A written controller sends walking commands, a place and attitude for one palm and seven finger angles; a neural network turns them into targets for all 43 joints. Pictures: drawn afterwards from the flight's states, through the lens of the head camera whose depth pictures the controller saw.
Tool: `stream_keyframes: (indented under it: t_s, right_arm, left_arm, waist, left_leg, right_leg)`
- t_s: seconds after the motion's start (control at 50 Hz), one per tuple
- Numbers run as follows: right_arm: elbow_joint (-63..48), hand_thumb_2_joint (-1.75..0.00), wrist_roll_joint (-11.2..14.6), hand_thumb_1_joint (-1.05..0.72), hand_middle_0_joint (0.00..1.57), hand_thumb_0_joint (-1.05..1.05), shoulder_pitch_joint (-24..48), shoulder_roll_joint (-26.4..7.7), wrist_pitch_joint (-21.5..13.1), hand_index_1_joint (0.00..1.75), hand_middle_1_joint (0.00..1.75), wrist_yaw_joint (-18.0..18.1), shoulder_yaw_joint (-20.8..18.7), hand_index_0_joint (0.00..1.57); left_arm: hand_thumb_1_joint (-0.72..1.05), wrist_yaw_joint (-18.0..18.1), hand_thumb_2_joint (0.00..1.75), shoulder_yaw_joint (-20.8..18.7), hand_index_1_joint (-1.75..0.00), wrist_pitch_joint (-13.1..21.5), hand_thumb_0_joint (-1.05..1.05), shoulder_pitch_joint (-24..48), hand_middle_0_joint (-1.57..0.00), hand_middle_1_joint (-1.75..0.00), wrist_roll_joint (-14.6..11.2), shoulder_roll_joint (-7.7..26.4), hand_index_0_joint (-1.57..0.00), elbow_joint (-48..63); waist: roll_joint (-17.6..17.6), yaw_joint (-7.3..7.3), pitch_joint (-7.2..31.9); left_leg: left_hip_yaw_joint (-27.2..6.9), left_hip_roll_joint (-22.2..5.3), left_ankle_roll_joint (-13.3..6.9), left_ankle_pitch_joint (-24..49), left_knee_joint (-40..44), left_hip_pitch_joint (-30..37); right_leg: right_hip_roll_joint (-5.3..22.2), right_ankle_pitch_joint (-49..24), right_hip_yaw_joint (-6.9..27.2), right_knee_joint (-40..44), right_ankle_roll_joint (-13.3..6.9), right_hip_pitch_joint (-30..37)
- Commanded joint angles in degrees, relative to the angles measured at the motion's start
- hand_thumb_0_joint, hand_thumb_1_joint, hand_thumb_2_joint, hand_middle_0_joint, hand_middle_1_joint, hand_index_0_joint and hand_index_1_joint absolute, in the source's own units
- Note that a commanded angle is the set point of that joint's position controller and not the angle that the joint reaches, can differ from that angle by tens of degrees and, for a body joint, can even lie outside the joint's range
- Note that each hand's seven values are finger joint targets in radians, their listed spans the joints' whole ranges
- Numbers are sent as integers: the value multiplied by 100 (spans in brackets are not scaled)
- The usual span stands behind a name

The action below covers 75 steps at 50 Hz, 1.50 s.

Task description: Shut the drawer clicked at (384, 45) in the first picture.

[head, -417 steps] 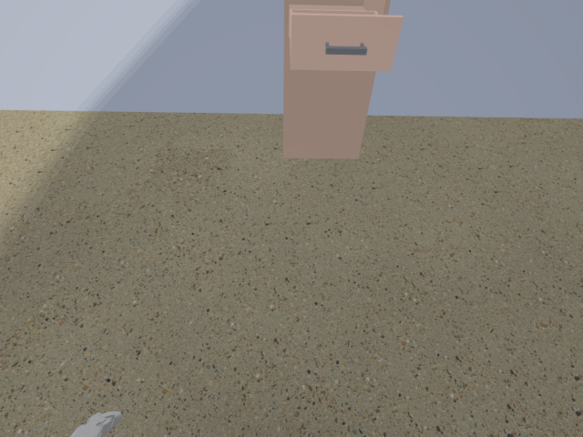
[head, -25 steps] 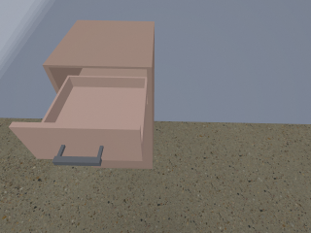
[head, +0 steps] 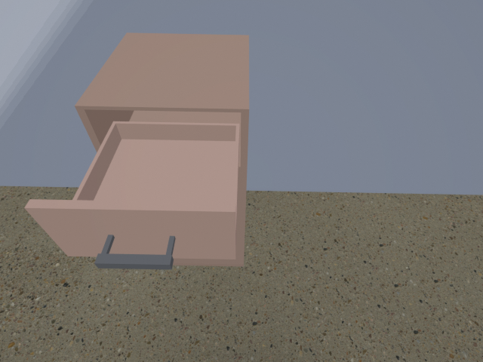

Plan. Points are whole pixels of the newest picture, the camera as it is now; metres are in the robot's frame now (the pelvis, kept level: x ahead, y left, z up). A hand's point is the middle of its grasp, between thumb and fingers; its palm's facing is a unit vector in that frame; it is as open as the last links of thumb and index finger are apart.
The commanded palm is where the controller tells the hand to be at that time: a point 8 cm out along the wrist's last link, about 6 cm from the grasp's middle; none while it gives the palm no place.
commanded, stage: come to a stop and stand still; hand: left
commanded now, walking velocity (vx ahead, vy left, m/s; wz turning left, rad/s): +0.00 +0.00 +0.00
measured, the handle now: (137, 251) +0.32 +0.22 -0.04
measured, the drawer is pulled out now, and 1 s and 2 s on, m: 0.30 0.30 0.29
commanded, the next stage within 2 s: look again from close up in 0.30 s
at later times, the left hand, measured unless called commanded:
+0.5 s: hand out of the picture +0.01 +0.18 -0.18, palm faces +0.02 -0.98 -0.20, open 7.4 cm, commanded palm none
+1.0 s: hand out of the picture +0.00 +0.18 -0.18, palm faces +0.02 -0.98 -0.21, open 7.3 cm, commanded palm +0.09 +0.23 -0.08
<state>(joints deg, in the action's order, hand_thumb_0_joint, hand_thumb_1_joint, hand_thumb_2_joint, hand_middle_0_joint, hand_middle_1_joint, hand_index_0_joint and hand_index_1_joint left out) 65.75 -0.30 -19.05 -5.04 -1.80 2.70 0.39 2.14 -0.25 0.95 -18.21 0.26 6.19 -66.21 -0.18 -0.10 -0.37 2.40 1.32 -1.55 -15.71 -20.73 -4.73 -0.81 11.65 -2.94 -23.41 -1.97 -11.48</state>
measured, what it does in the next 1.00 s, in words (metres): stands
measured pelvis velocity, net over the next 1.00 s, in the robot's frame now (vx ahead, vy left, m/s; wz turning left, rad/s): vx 0.00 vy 0.01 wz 0.00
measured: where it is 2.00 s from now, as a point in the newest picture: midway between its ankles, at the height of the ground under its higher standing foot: outside the picture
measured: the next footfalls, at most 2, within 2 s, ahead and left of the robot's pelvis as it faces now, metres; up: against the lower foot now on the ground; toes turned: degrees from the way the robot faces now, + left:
none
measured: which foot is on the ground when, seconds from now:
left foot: down 0.00-1.00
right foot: down 0.00-1.00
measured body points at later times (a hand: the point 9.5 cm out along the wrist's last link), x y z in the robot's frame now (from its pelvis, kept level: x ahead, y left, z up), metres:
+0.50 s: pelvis +0.01 +0.01 +0.00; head +0.03 +0.00 +0.44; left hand +0.01 +0.23 -0.16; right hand +0.00 -0.22 -0.17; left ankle -0.05 +0.10 -0.74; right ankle +0.01 -0.09 -0.74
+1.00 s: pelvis +0.00 +0.01 -0.01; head +0.01 -0.01 +0.44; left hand +0.00 +0.23 -0.16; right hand -0.03 -0.20 -0.17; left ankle -0.05 +0.10 -0.74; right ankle +0.01 -0.09 -0.74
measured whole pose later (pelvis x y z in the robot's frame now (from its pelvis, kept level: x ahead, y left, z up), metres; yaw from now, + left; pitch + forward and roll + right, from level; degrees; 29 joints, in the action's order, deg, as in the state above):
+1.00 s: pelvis +0.00 +0.01 -0.01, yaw +0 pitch -1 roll +1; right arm 64.2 -0.6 -18.9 -8.4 -1.6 1.6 2.0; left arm 1.9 0.8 0.4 -16.4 0.1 8.3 -62.5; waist -1.1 0.4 -2.4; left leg 2.9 2.2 -2.2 -17.6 -24.3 -5.4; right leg 0.2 14.2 -2.4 -28.4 -1.5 -12.9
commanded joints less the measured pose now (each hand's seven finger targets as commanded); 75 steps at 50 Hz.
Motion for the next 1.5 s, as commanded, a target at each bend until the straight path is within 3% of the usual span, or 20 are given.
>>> stream_keyframes:
  t_s: [0.0,0.36,0.38,0.4,0.42,0.46,0.52,0.66,0.96,0.98,1.0,1.02,1.04,1.06,1.12,1.18,1.2,1.28,1.36,1.48]
  right_arm:
    - [-41,-90,0,-90,20,0,-571,-596,-24,30,30,51,-85,20]
    - [-111,-90,-2,-90,20,0,-301,-960,-48,30,30,66,-123,20]
    - [-487,-90,46,-90,20,0,313,-941,-96,30,30,-64,-68,20]
    - [-654,-90,-6,-90,20,0,-110,-695,-20,30,30,-65,-51,20]
    - [-618,-90,-23,-90,20,0,-146,-672,-31,30,30,-63,-44,20]
    - [-604,-90,-57,-90,20,0,-360,-761,-41,30,30,-79,-33,20]
    - [-645,-90,-40,-90,20,0,-301,-856,-58,30,30,-52,-12,20]
    - [-606,-90,-38,-90,20,0,-299,-932,-44,30,30,-62,43,20]
    - [-295,-90,-24,-90,20,0,-354,-871,-61,30,30,-61,79,20]
    - [-699,-90,29,-90,20,0,338,-1016,-91,30,30,-96,-22,20]
    - [-2675,-90,296,-90,20,0,224,-2098,-983,30,30,148,-241,20]
    - [-2384,-90,164,-90,20,0,859,-1506,-1463,30,30,309,-46,20]
    - [-1997,-90,172,-90,20,0,765,-1616,-1654,30,30,290,-172,20]
    - [-1924,-90,243,-90,20,0,574,-1302,-1697,30,30,212,-136,20]
    - [-2702,-90,136,-90,20,0,818,-1653,-1931,30,30,166,-268,20]
    - [-3305,-90,64,-90,20,0,990,-1529,-1941,30,30,-19,-419,20]
    - [-3472,-90,65,-90,20,0,1081,-1522,-1915,30,30,-113,-439,20]
    - [-4147,-90,119,-90,20,0,1406,-1628,-1804,30,30,-398,-531,20]
    - [-4562,-90,86,-90,20,0,1347,-1510,-1781,30,30,-309,-514,20]
    - [-4393,-90,135,-90,20,0,877,-1499,-1790,30,30,-104,-365,20]
  left_arm:
    - [90,39,90,-59,-30,49,0,-468,-20,-30,22,450,-20,64]
    - [90,21,90,-127,-30,55,0,-147,-20,-30,17,807,-20,145]
    - [90,247,90,-45,-30,183,0,-560,-20,-30,87,773,-20,14]
    - [90,202,90,-64,-30,212,0,-466,-20,-30,39,955,-20,243]
    - [90,130,90,-12,-30,217,0,-261,-20,-30,24,864,-20,295]
    - [90,63,90,5,-30,187,0,-154,-20,-30,5,829,-20,428]
    - [90,36,90,44,-30,125,0,-72,-20,-30,11,727,-20,453]
    - [90,18,90,47,-30,46,0,-38,-20,-30,4,757,-20,547]
    - [90,17,90,11,-30,26,0,-162,-20,-30,-3,740,-20,525]
    - [90,247,90,-48,-30,170,0,-760,-20,-30,73,1000,-20,256]
    - [90,170,90,-858,-32,1450,0,3725,-22,-32,-1063,2309,-22,8906]
    - [90,365,90,-605,-34,1069,0,1240,-24,-34,-579,1745,-24,7457]
    - [90,658,90,-275,-37,783,0,937,-26,-37,-726,1251,-26,7005]
    - [90,631,90,352,-39,265,0,-524,-28,-39,-752,48,-28,5961]
    - [90,368,90,-259,-45,931,0,43,-34,-45,-850,683,-34,6858]
    - [90,-316,90,-541,-52,1828,0,-1939,-40,-52,-1061,275,-40,5781]
    - [90,-670,90,-490,-54,2226,0,-2307,-42,-54,-1207,97,-42,5807]
    - [90,-1899,90,-1080,-62,3471,0,-2233,-50,-62,-1525,730,-50,6189]
    - [90,-1819,90,-1192,-71,3751,0,-985,-58,-71,-1437,1155,-58,7991]
    - [90,-1458,90,-683,-84,3816,0,-186,-70,-84,-1496,888,-70,8950]
  waist:
    - [-30,-3,-518]
    - [-100,-5,-327]
    - [22,-219,-343]
    - [107,66,100]
    - [-248,94,-65]
    - [-348,108,442]
    - [-33,78,42]
    - [111,41,-606]
    - [-26,-6,-298]
    - [1246,-317,-321]
    - [-306,472,2581]
    - [-1423,-9,2209]
    - [-1691,121,1687]
    - [-872,165,829]
    - [385,312,-74]
    - [1856,-185,103]
    - [1932,-267,197]
    - [529,-341,730]
    - [-617,-204,1479]
    - [-530,381,1570]
  left_leg:
    - [-615,-776,-38,1184,437,-415]
    - [-647,-774,-26,1724,413,-192]
    - [-257,-879,94,1950,-753,-762]
    - [-474,-481,88,286,-540,-812]
    - [-465,-470,37,127,-243,-837]
    - [-539,-639,-30,852,-285,-611]
    - [-651,-750,-94,1484,-227,-672]
    - [-688,-693,-91,1028,74,-883]
    - [-598,-688,-106,1037,158,-650]
    - [-317,-784,36,1619,-1184,-1163]
    - [-448,-170,-27,1784,-369,81]
    - [-279,-299,79,2572,-187,298]
    - [-248,-334,284,2150,-211,-42]
    - [-403,-364,286,1751,-171,-543]
    - [-548,-153,103,490,-720,-1529]
    - [-359,-47,81,115,-1443,-2568]
    - [-270,-9,115,-24,-1668,-2935]
    - [-3,168,204,-297,-2562,-3642]
    - [-53,106,43,-484,-3039,-3834]
    - [-409,-52,-68,-599,-3495,-3681]
  right_leg:
    - [671,-931,620,324,-26,42]
    - [712,-1283,561,271,-65,395]
    - [985,-3098,632,-26,52,319]
    - [1181,-2608,996,-105,-128,629]
    - [1131,-2143,923,-132,-205,420]
    - [863,-1405,693,-284,-233,510]
    - [721,-1160,557,-346,-189,299]
    - [658,-620,645,-196,-168,50]
    - [680,-716,644,-147,-142,242]
    - [993,-3917,770,-240,89,441]
    - [514,-2282,740,-567,-6,659]
    - [166,-920,511,-613,-151,496]
    - [194,-197,194,-643,-81,20]
    - [192,16,9,-621,10,-385]
    - [201,428,-119,-471,48,-1059]
    - [159,925,-115,-1012,90,-1428]
    - [156,872,-71,-1265,96,-1474]
    - [331,525,421,-1947,-32,-1561]
    - [280,1242,632,-2377,-58,-2194]
    - [193,1387,626,-2379,-12,-2663]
